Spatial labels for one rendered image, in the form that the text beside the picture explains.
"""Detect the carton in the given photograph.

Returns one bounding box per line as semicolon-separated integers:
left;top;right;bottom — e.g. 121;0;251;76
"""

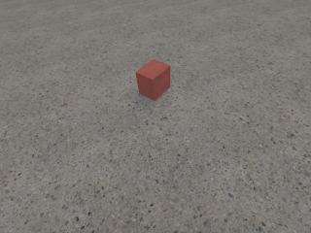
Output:
135;59;171;101

